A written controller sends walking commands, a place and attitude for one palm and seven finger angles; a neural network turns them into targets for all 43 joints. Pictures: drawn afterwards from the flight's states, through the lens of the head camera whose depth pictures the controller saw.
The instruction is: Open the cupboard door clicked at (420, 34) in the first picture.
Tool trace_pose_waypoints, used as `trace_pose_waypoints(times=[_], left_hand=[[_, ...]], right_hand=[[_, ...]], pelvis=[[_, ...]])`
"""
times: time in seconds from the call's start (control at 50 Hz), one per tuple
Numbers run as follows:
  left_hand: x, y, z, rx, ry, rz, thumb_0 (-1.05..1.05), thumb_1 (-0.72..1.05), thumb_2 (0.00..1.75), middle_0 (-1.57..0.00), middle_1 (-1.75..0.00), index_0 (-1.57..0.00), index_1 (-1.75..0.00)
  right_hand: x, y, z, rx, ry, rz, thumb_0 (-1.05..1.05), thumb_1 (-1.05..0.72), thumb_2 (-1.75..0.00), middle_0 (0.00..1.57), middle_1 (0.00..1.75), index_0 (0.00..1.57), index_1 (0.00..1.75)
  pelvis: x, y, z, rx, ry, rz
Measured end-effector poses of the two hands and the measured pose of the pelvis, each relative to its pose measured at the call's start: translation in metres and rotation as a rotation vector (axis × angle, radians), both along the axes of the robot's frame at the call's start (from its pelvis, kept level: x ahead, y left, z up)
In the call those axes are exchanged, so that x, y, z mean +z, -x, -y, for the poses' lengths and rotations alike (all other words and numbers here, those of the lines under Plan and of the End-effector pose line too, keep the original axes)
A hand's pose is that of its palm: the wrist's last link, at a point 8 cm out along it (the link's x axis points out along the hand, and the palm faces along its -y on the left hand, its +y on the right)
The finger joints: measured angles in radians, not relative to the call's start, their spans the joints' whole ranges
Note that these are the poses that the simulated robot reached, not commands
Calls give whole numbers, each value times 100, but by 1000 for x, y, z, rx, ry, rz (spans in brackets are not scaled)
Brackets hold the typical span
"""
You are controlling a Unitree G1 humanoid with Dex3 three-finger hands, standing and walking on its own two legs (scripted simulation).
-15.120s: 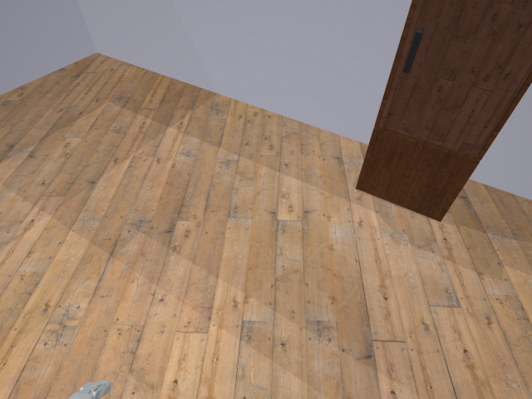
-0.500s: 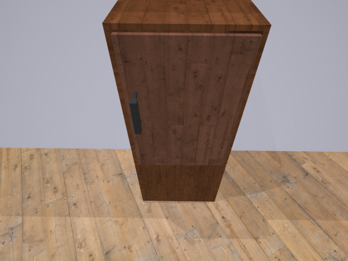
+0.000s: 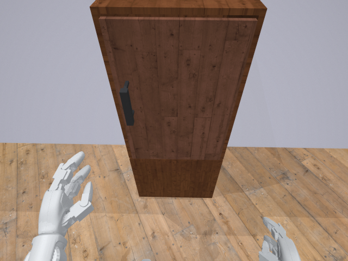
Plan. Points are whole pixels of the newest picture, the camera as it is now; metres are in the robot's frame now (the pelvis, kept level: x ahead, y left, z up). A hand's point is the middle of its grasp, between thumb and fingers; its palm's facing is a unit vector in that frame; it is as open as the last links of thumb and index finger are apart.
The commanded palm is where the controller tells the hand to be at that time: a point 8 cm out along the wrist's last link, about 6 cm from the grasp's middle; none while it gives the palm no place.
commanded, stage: raise the hand with hooked fingers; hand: left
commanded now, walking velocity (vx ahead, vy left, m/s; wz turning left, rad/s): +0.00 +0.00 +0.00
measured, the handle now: (128, 103) +0.58 +0.17 +0.04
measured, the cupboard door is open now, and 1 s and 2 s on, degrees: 0 0 0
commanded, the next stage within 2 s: move the hooked fingers beside the handle in 1.82 s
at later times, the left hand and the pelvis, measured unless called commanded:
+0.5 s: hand (84, 207) +0.25 +0.22 +0.00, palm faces -0.03 -1.00 +0.00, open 10.8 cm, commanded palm +0.21 +0.28 +0.01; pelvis +0.02 -0.01 -0.04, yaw -1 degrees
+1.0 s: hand (46, 191) +0.26 +0.29 +0.05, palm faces +0.08 -1.00 -0.05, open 13.6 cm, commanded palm +0.24 +0.34 +0.04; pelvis +0.01 +0.03 -0.02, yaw +0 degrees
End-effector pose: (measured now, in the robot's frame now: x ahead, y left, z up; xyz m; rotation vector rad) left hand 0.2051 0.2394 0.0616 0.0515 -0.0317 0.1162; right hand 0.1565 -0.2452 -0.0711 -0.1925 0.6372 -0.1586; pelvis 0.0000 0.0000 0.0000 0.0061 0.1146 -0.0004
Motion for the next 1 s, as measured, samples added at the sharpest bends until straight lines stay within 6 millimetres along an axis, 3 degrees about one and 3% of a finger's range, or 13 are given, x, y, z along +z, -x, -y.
trace_pose_waypoints(times=[0.04,0.12,0.18,0.24,0.32,0.36,0.42,0.5,0.62,0.78,0.92,1.0], left_hand=[[-20,7,2,-77,4,12,0,72,82,-21,-42,-21,-42],[-83,44,-5,-79,82,-195,0,63,78,-22,-48,-22,-48],[-100,72,-16,22,92,-263,1,56,75,-22,-52,-22,-52],[-77,75,-24,86,21,-133,1,49,72,-23,-56,-23,-57],[-40,44,-23,11,-67,87,1,40,68,-23,-62,-23,-63],[-38,20,-22,-74,-81,87,1,35,66,-23,-65,-23,-66],[-52,-11,-24,-169,-23,-64,1,28,63,-24,-70,-24,-70],[-56,-22,-34,-139,57,-209,0,19,59,-25,-76,-25,-76],[-29,-13,-58,-10,-10,-60,0,5,53,-26,-85,-26,-85],[-56,-20,-67,-111,29,-103,0,-14,45,-27,-97,-27,-97],[-15,-27,-86,-80,-17,18,-1,-30,38,-29,-107,-28,-108],[-11,-32,-107,-35,-3,0,-1,-39,34,-29,-113,-29,-113]], right_hand=[[1,-15,5,21,11,41,1,-90,-90,21,30,20,30],[2,-41,17,62,61,89,1,-90,-90,21,30,20,30],[-3,-54,21,88,102,96,1,-90,-90,21,30,20,30],[-15,-62,18,115,125,74,1,-90,-90,20,30,20,30],[-41,-62,7,131,94,25,1,-90,-90,20,30,20,30],[-53,-56,1,114,60,-8,1,-90,-90,20,30,20,30],[-61,-41,-6,63,6,-63,1,-90,-90,21,30,20,30],[-53,-18,-9,-4,-22,-117,1,-90,-90,21,30,20,30],[-41,1,-3,-17,38,-155,1,-90,-90,21,30,20,30],[-35,-5,-5,5,109,-131,1,-90,-90,21,30,20,30],[-9,-16,-33,39,91,-40,1,-90,-90,21,30,20,30],[-4,-17,-45,67,74,-30,1,-90,-90,21,30,20,30]], pelvis=[[-13,2,8,-2,2,-24],[-32,1,18,12,16,-59],[-41,-3,22,22,35,-82],[-48,-7,24,33,54,-99],[-55,-8,23,42,72,-123],[-57,-9,21,37,71,-138],[-52,-11,18,24,61,-146],[-37,-19,10,-3,41,-144],[-29,-25,-3,-8,44,-146],[-36,-13,-20,8,77,-144],[-24,-9,-30,7,82,-102],[-20,-6,-34,17,84,-88]])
